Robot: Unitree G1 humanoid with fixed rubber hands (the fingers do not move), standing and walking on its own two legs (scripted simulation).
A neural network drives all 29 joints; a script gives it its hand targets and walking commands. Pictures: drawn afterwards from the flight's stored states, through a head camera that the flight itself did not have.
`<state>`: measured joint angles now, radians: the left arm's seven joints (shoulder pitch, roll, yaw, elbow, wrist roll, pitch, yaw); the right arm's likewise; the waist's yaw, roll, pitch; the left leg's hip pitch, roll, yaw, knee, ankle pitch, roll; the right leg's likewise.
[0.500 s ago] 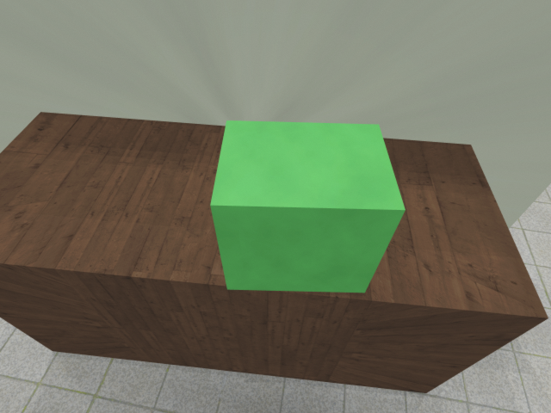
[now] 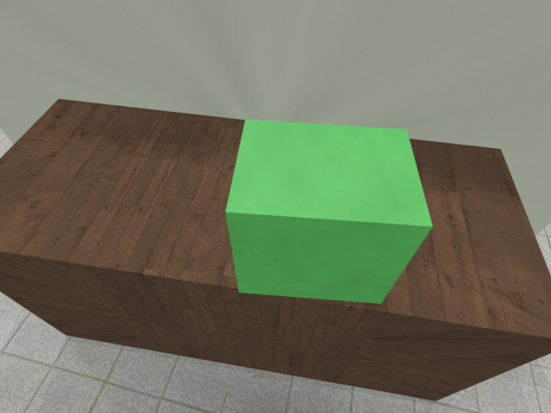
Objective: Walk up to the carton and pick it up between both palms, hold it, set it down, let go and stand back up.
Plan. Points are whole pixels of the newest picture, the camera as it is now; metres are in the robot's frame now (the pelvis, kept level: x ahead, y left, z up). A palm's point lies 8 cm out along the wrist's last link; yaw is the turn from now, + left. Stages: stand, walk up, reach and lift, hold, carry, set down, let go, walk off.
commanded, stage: walk up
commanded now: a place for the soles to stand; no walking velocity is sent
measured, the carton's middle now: (316, 216) +0.42 -0.06 +0.00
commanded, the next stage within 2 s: stand in 1.06 s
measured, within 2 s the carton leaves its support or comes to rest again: neither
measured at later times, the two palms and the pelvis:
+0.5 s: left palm out of the picture +0.01 +0.26 -0.14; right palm out of the picture +0.04 -0.27 -0.12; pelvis -0.01 +0.00 +0.00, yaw +1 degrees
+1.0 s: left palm out of the picture +0.01 +0.26 -0.14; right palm out of the picture +0.03 -0.27 -0.11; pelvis -0.01 -0.01 +0.00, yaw +1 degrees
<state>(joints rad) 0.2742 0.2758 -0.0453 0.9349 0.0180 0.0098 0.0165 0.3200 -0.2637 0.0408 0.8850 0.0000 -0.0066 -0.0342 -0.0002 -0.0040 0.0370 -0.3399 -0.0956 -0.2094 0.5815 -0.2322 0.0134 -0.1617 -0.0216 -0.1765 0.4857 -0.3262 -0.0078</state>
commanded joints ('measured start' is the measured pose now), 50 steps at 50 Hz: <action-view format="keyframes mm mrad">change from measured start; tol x8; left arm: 1 14 127 34 -33 -3 4 3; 34 -9 150 60 -2 -13 24 8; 50 103 142 56 16 -1 -1 11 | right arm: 1 54 -110 -26 -31 -6 -9 -4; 42 37 -173 -40 -26 2 -14 -15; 50 0 -89 -23 -29 -6 -12 -14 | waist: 1 -11 -25 -46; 8 -1 -16 62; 24 13 93 4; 33 -25 -60 62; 39 -5 50 102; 45 35 162 -14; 50 15 65 -126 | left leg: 1 -40 84 -34 3 261 23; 17 -56 106 -122 -58 253 30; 23 -129 114 -173 -139 43 38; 29 -86 59 -38 16 83 14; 33 -42 56 21 73 -29 2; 40 -124 131 -167 -116 98 44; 44 -169 184 -328 -253 1 82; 48 -66 107 -127 -91 267 33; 50 -46 67 -30 7 261 15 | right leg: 1 83 -147 97 -75 159 -86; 25 104 -97 107 -68 -52 -74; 33 -103 -234 158 -207 -198 -136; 42 65 -29 87 45 -90 -52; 50 173 -151 139 -70 240 -85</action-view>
